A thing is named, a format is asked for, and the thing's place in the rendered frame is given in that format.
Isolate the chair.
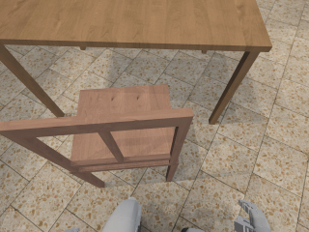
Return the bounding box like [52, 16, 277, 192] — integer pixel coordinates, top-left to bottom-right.
[0, 84, 194, 189]

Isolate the robot left thigh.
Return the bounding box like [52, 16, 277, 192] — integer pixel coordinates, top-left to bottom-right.
[101, 199, 142, 232]

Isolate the table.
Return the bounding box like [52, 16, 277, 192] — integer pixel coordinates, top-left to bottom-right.
[0, 0, 272, 125]

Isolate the right robot hand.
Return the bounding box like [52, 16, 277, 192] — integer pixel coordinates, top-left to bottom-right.
[234, 199, 270, 232]

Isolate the robot left shin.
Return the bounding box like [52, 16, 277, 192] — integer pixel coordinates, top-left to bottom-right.
[127, 196, 138, 232]

